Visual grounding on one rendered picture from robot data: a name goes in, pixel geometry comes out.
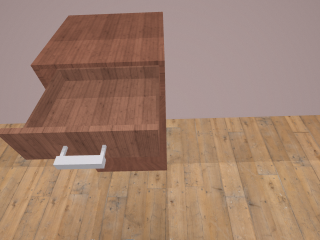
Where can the cabinet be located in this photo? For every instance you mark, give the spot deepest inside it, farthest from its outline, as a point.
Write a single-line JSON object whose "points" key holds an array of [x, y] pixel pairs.
{"points": [[111, 40]]}

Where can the handle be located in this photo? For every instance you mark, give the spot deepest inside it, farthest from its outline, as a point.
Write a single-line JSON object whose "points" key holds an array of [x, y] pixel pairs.
{"points": [[63, 162]]}

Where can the drawer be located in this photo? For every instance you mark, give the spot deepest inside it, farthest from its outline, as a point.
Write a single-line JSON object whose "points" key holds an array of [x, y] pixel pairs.
{"points": [[86, 108]]}

